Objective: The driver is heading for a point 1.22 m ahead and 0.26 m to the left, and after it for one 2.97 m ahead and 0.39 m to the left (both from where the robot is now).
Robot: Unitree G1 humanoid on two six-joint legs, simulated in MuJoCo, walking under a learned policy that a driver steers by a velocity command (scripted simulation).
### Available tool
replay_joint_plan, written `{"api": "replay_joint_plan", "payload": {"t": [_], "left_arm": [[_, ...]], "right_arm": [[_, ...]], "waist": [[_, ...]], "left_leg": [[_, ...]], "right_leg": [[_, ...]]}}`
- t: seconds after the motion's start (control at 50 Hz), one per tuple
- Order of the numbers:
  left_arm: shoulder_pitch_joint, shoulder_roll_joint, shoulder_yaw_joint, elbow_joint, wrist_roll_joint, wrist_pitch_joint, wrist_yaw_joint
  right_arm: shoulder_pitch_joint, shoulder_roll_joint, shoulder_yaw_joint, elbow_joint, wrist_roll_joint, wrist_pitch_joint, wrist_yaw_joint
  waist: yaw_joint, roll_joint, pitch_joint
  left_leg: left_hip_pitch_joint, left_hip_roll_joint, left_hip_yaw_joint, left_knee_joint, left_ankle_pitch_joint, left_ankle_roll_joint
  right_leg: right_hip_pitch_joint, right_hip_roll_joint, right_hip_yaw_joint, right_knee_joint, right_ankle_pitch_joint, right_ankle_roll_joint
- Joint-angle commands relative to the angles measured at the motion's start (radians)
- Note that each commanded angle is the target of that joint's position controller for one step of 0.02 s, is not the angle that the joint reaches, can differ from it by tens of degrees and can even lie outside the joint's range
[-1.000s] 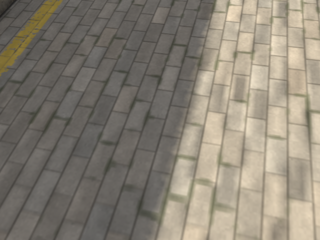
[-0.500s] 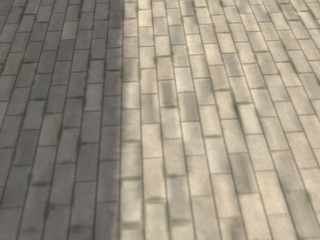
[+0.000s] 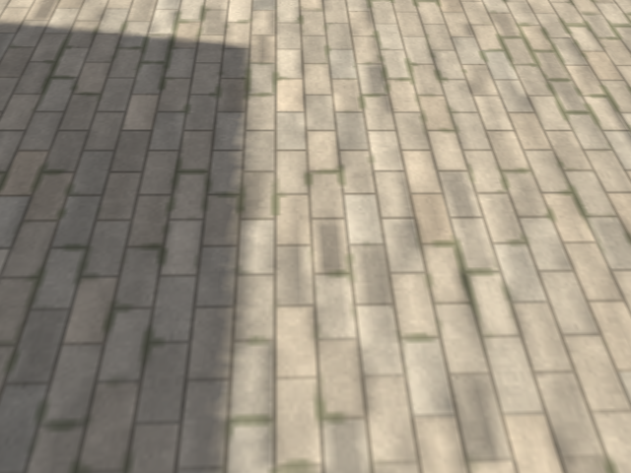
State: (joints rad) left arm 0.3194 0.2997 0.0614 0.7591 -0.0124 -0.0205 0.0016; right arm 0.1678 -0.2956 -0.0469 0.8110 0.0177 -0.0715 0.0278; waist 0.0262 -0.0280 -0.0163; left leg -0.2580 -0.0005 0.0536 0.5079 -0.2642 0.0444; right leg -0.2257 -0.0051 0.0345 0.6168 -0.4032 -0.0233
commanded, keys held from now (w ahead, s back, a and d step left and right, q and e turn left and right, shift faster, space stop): w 1.00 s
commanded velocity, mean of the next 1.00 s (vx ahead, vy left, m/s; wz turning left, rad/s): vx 0.47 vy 0.00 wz -0.01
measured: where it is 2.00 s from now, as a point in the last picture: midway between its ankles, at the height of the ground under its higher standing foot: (323, 286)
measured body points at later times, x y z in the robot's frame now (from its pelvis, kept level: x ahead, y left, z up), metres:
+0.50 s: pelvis +0.25 -0.04 -0.02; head +0.29 -0.04 +0.43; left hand +0.47 +0.21 -0.09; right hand +0.24 -0.32 -0.15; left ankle +0.04 +0.10 -0.66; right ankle +0.35 -0.12 -0.74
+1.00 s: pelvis +0.53 +0.02 -0.01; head +0.57 +0.03 +0.43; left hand +0.53 +0.31 -0.15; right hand +0.75 -0.22 -0.09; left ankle +0.64 +0.12 -0.74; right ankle +0.36 -0.12 -0.71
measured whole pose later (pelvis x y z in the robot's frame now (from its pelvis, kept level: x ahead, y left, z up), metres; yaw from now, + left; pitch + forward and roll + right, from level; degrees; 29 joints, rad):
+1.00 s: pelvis +0.53 +0.02 -0.01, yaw +1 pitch +2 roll -1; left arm 0.37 0.31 0.06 0.87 -0.01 -0.05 0.00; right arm 0.06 -0.27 -0.03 0.70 0.01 -0.09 0.04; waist 0.06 0.00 0.03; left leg -0.50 0.02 0.03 0.56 -0.10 0.06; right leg -0.05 0.00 -0.01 0.62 -0.49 -0.01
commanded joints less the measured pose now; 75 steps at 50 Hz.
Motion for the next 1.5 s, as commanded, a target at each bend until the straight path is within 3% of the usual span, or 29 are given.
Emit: {"api": "replay_joint_plan", "payload": {"t": [0.02, 0.04, 0.1, 0.22, 0.28, 0.36, 0.42, 0.44, 0.46, 0.48, 0.5, 0.52, 0.54, 0.56, 0.64, 0.76, 0.84, 0.92, 0.96, 0.98, 1.0, 1.02, 1.04, 1.08, 1.16, 1.3, 1.4, 1.46, 1.5], "left_arm": [[-0.149, 0.119, 0.024, -0.153, -0.019, -0.06, 0.0], [-0.138, 0.128, 0.028, -0.139, -0.024, -0.065, -0.006], [-0.147, 0.094, 0.027, -0.125, 0.001, -0.069, -0.015], [-0.275, 0.01, -0.006, -0.172, 0.0, -0.073, -0.027], [-0.358, 0.009, -0.011, -0.199, -0.009, -0.079, -0.044], [-0.364, 0.05, 0.001, -0.213, -0.011, -0.084, -0.062], [-0.065, 0.141, 0.049, -0.135, -0.006, -0.073, -0.04], [0.114, 0.211, 0.066, -0.102, 0.005, -0.064, -0.025], [0.119, 0.264, 0.068, -0.087, 0.015, -0.068, -0.035], [0.108, 0.159, 0.045, -0.091, 0.004, -0.07, -0.033], [0.038, 0.128, 0.032, -0.089, 0.001, -0.07, -0.029], [-0.024, 0.117, 0.027, -0.091, 0.004, -0.07, -0.029], [-0.071, 0.1, 0.023, -0.093, 0.014, -0.072, -0.032], [-0.099, 0.077, 0.016, -0.095, 0.025, -0.078, -0.033], [-0.103, 0.093, 0.023, -0.054, 0.01, -0.102, -0.032], [-0.023, 0.135, 0.03, -0.005, 0.002, -0.086, -0.011], [0.056, 0.157, 0.035, 0.041, -0.008, -0.066, -0.009], [0.054, 0.176, 0.042, 0.063, -0.011, -0.041, 0.001], [0.031, 0.154, 0.031, 0.059, -0.003, -0.031, 0.005], [0.047, 0.095, 0.005, 0.032, 0.024, -0.034, 0.009], [0.178, -0.011, -0.023, 0.023, 0.009, -0.056, -0.002], [0.101, 0.104, -0.001, 0.036, -0.012, -0.075, -0.008], [0.005, 0.144, 0.011, 0.006, -0.031, -0.086, -0.012], [-0.066, 0.121, 0.011, -0.008, -0.006, -0.086, -0.005], [-0.026, 0.066, 0.005, 0.006, 0.002, -0.048, -0.001], [-0.251, 0.027, -0.011, -0.053, 0.006, -0.06, -0.013], [-0.388, 0.036, -0.012, -0.106, -0.003, -0.076, -0.039], [-0.337, 0.074, 0.002, -0.1, -0.001, -0.089, -0.048], [-0.107, 0.144, 0.04, -0.034, 0.005, -0.094, -0.034]], "right_arm": [[0.229, -0.202, -0.049, 0.006, -0.009, -0.016, -0.006], [0.186, -0.152, -0.035, -0.009, -0.01, -0.022, -0.007], [0.13, -0.119, -0.02, -0.028, -0.018, -0.021, -0.008], [0.185, -0.142, -0.023, -0.014, -0.01, -0.011, -0.028], [0.243, -0.159, -0.028, 0.006, -0.001, -0.006, -0.032], [0.254, -0.174, -0.039, 0.023, 0.009, 0.007, -0.035], [0.234, -0.183, -0.04, 0.015, -0.001, 0.025, -0.044], [0.25, -0.125, -0.017, -0.012, -0.029, 0.022, -0.047], [0.398, 0.01, 0.02, -0.026, -0.016, 0.0, -0.036], [0.3, -0.115, -0.006, -0.019, 0.011, -0.022, -0.026], [0.19, -0.152, -0.019, -0.057, 0.033, -0.033, -0.02], [0.138, -0.138, -0.013, -0.069, 0.023, -0.04, -0.023], [0.121, -0.129, -0.017, -0.071, 0.005, -0.038, -0.025], [0.149, -0.12, -0.02, -0.063, 0.002, -0.028, -0.024], [0.14, -0.072, -0.011, -0.068, -0.009, 0.011, -0.032], [-0.079, -0.04, 0.003, -0.126, -0.013, -0.009, -0.019], [-0.19, -0.046, 0.004, -0.168, -0.002, -0.02, 0.003], [-0.159, -0.083, -0.009, -0.18, -0.002, -0.027, 0.02], [0.078, -0.152, -0.048, -0.114, -0.007, -0.027, 0.008], [0.26, -0.232, -0.069, -0.085, -0.017, -0.022, -0.004], [0.279, -0.284, -0.077, -0.068, -0.021, -0.018, 0.004], [0.268, -0.176, -0.051, -0.082, -0.009, -0.019, 0.005], [0.202, -0.144, -0.039, -0.089, -0.01, -0.019, 0.002], [0.094, -0.109, -0.029, -0.103, -0.022, -0.019, 0.003], [0.076, -0.1, -0.028, -0.085, -0.019, -0.04, 0.003], [0.156, -0.14, -0.038, -0.031, -0.009, -0.024, -0.022], [0.244, -0.154, -0.044, 0.023, 0.002, 0.001, -0.028], [0.226, -0.175, -0.055, 0.028, 0.007, 0.016, -0.038], [0.197, -0.155, -0.045, 0.019, 0.0, 0.022, -0.041]], "waist": [[-0.126, 0.204, 0.039], [-0.103, 0.18, 0.081], [-0.068, 0.132, 0.102], [-0.099, 0.11, 0.091], [-0.125, 0.111, 0.119], [-0.079, 0.122, 0.107], [0.092, 0.136, -0.11], [0.143, 0.012, -0.268], [0.034, -0.268, -0.414], [0.09, -0.173, -0.352], [0.079, -0.123, -0.178], [0.046, -0.019, -0.095], [0.011, 0.001, -0.043], [-0.027, -0.021, -0.035], [-0.061, -0.032, 0.024], [0.015, -0.007, 0.077], [0.059, -0.011, 0.093], [0.014, -0.046, 0.058], [-0.109, -0.032, -0.098], [-0.165, 0.097, -0.263], [-0.083, 0.367, -0.364], [-0.134, 0.237, -0.315], [-0.127, 0.177, -0.176], [-0.071, 0.075, -0.044], [-0.012, 0.101, -0.014], [-0.077, 0.082, 0.059], [-0.113, 0.083, 0.098], [-0.062, 0.11, 0.067], [0.059, 0.1, -0.084]], "left_leg": [[0.4, 0.407, -0.666, -0.322, -0.367, 0.265], [0.377, 0.352, -0.577, -0.328, -0.362, 0.225], [0.285, 0.26, -0.368, -0.36, -0.043, 0.166], [0.193, 0.171, -0.132, -0.381, 0.325, 0.141], [0.202, 0.2, -0.128, -0.391, 0.292, 0.144], [0.331, 0.26, -0.128, -0.308, 0.485, 0.118], [0.28, 0.198, -0.063, 0.083, 0.878, 0.065], [0.039, 0.143, -0.04, 0.411, 0.538, 0.035], [-0.316, -0.061, -0.111, 0.738, -0.284, -0.015], [-0.428, -0.018, -0.212, 0.835, -0.299, -0.005], [-0.491, 0.032, -0.172, 0.835, -0.216, 0.004], [-0.459, 0.082, -0.147, 0.785, -0.122, 0.005], [-0.421, 0.113, -0.139, 0.729, -0.065, -0.002], [-0.361, 0.139, -0.149, 0.704, -0.027, -0.005], [-0.35, 0.163, -0.128, 0.578, 0.039, -0.048], [-0.369, 0.127, -0.08, 0.192, 0.361, -0.068], [-0.384, 0.098, -0.072, 0.066, 0.354, -0.049], [-0.312, 0.061, -0.058, 0.002, 0.197, 0.006], [0.041, 0.018, -0.014, -0.021, 0.207, 0.061], [0.35, 0.212, -0.232, 0.018, 0.249, 0.127], [0.639, 0.391, -0.72, -0.123, -0.013, 0.278], [0.615, 0.372, -0.756, -0.196, -0.146, 0.246], [0.497, 0.345, -0.608, -0.211, -0.107, 0.208], [0.255, 0.275, -0.428, -0.255, 0.11, 0.189], [0.112, 0.23, -0.28, -0.348, 0.269, 0.204], [0.136, 0.175, -0.121, -0.392, 0.306, 0.16], [0.261, 0.233, -0.155, -0.332, 0.313, 0.155], [0.312, 0.258, -0.199, -0.243, 0.419, 0.132], [0.225, 0.177, -0.151, 0.016, 0.587, 0.086]], "right_leg": [[-0.643, -0.026, 0.043, 0.475, -0.157, -0.004], [-0.674, -0.055, 0.046, 0.506, -0.051, -0.015], [-0.627, -0.111, 0.023, 0.448, 0.154, -0.003], [-0.474, -0.074, -0.055, 0.11, 0.413, 0.045], [-0.415, -0.047, -0.068, -0.022, 0.484, 0.034], [-0.375, -0.026, -0.051, -0.101, 0.405, -0.026], [0.071, 0.034, -0.099, -0.111, 0.364, -0.104], [0.407, -0.168, 0.127, -0.055, 0.361, -0.166], [0.671, -0.392, 0.661, -0.206, 0.065, -0.328], [0.618, -0.366, 0.72, -0.308, -0.063, -0.293], [0.478, -0.334, 0.55, -0.327, -0.006, -0.252], [0.324, -0.296, 0.436, -0.348, 0.119, -0.231], [0.204, -0.259, 0.355, -0.373, 0.225, -0.224], [0.13, -0.23, 0.299, -0.404, 0.278, -0.221], [-0.002, -0.208, 0.173, -0.499, 0.336, -0.245], [0.039, -0.157, 0.039, -0.512, 0.382, -0.195], [0.167, -0.208, 0.05, -0.46, 0.375, -0.187], [0.289, -0.254, 0.068, -0.346, 0.556, -0.15], [0.222, -0.174, -0.002, -0.054, 0.79, -0.101], [0.017, -0.107, -0.053, 0.277, 0.51, -0.06], [-0.376, 0.076, -0.008, 0.578, -0.146, -0.004], [-0.493, 0.025, 0.106, 0.679, -0.175, -0.014], [-0.549, -0.022, 0.08, 0.681, -0.084, -0.026], [-0.489, -0.101, 0.043, 0.579, 0.064, -0.016], [-0.395, -0.138, 0.035, 0.471, 0.155, 0.017], [-0.421, -0.108, -0.011, 0.064, 0.488, 0.041], [-0.43, -0.072, -0.01, -0.08, 0.458, 0.016], [-0.329, -0.044, -0.009, -0.132, 0.357, -0.013], [0.033, -0.021, -0.039, -0.155, 0.367, -0.06]]}}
